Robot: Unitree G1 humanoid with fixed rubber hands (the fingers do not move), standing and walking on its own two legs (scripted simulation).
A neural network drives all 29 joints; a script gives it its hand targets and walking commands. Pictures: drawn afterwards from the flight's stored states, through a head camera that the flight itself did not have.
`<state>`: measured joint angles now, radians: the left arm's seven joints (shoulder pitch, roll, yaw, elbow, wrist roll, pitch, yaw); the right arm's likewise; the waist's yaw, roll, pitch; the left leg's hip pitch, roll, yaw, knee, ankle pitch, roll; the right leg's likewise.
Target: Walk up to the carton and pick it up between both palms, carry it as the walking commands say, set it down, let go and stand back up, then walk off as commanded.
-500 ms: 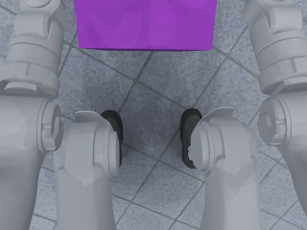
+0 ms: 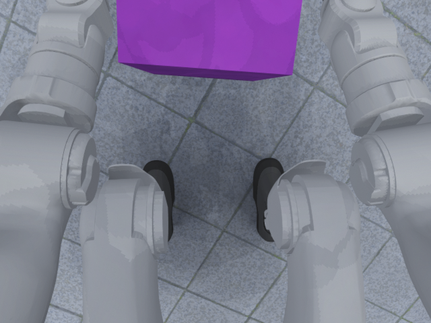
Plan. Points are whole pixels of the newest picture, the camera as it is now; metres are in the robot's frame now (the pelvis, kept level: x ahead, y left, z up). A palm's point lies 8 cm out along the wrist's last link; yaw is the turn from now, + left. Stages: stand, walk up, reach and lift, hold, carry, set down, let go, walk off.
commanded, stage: reach and lift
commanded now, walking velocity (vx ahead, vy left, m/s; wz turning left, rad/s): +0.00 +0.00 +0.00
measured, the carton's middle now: (208, 7) +0.54 +0.02 -0.25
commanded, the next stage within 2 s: none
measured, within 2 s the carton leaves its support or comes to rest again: leaves its support in 0.80 s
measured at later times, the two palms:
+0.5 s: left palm out of the picture +0.55 +0.18 -0.18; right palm out of the picture +0.55 -0.13 -0.17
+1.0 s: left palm out of the picture +0.55 +0.18 -0.17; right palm out of the picture +0.56 -0.12 -0.14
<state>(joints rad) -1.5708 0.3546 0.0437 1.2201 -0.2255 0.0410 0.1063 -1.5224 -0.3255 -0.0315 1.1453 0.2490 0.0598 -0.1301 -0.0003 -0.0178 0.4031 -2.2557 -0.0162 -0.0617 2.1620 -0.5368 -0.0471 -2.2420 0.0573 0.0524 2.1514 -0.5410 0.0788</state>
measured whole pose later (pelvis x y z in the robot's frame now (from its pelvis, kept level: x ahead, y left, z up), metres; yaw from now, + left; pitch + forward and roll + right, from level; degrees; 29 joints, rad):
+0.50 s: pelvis +0.00 +0.00 -0.01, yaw +1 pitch +36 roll -1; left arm -1.51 0.34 0.09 1.18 -0.13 0.12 0.09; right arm -1.49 -0.23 -0.21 1.11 0.10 0.09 -0.15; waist 0.00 -0.02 0.38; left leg -2.26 -0.04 -0.06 2.19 -0.55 -0.05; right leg -2.25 0.07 0.07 2.19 -0.56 0.09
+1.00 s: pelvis +0.00 +0.00 +0.00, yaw +1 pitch +30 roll -1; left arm -1.47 0.35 0.09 0.97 -0.15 0.20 0.13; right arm -1.51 -0.20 -0.28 0.91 0.06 0.20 -0.20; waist -0.01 -0.03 0.51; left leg -2.17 -0.08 -0.07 2.19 -0.55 -0.07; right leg -2.14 0.10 0.09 2.19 -0.57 0.12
